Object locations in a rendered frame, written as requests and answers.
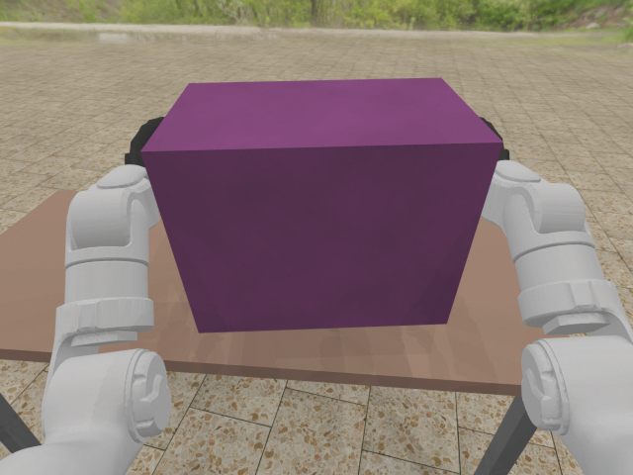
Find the table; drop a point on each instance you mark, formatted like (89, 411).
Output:
(478, 351)

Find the robot right hand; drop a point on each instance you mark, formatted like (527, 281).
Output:
(504, 153)

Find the right robot upper arm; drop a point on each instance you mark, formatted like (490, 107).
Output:
(581, 389)

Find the robot left hand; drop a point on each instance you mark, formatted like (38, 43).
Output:
(139, 141)

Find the robot right forearm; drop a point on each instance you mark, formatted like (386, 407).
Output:
(563, 289)

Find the robot left forearm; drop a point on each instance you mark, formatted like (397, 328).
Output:
(106, 258)

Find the carton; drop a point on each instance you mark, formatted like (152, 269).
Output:
(320, 204)

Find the left robot upper arm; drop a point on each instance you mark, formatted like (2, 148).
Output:
(100, 409)

